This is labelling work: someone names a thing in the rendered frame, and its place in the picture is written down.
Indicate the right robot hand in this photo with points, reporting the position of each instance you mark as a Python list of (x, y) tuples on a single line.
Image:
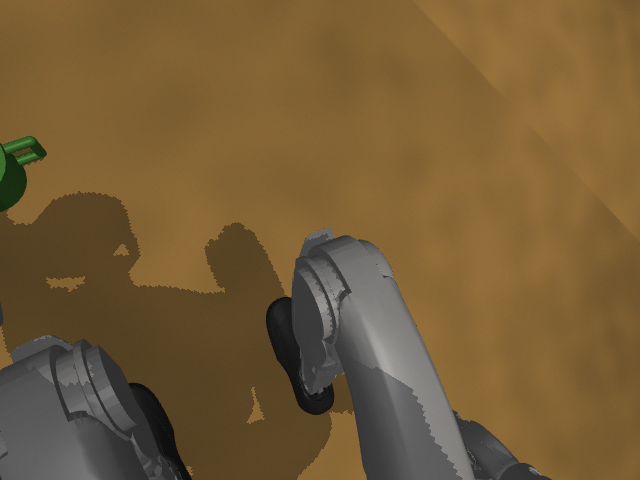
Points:
[(488, 456)]

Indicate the mug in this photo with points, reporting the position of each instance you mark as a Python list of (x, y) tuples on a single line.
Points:
[(13, 178)]

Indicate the right robot arm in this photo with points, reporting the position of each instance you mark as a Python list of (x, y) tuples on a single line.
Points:
[(522, 471)]

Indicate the right robot foot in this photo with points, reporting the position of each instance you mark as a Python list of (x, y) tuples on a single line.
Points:
[(287, 351)]

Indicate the left robot foot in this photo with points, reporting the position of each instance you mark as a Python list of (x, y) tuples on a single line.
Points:
[(161, 428)]

